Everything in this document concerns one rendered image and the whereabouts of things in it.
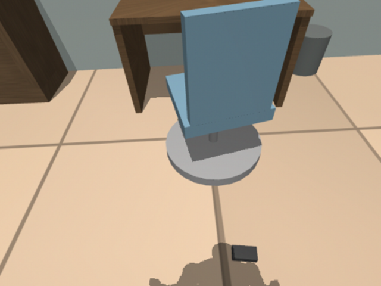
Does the office chair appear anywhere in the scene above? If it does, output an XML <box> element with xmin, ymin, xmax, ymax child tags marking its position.
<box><xmin>165</xmin><ymin>0</ymin><xmax>300</xmax><ymax>186</ymax></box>

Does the desk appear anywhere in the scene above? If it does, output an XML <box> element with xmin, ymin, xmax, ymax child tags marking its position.
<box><xmin>109</xmin><ymin>0</ymin><xmax>315</xmax><ymax>113</ymax></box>

